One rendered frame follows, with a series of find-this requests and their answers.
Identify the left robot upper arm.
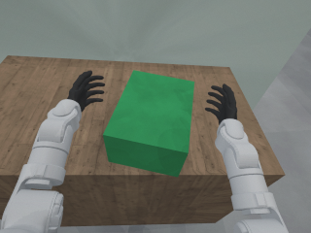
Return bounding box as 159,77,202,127
0,189,64,233

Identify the pedestal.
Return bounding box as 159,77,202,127
0,55,285,227

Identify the robot left hand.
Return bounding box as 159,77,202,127
67,70,105,112

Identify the robot left forearm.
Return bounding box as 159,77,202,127
1,99,82,229

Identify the carton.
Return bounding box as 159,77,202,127
103,70,194,178

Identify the right robot upper arm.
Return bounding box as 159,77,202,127
233,218,288,233

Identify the robot right forearm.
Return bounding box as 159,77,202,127
215,118,289,233

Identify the robot right hand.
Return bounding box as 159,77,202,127
205,83,237,125

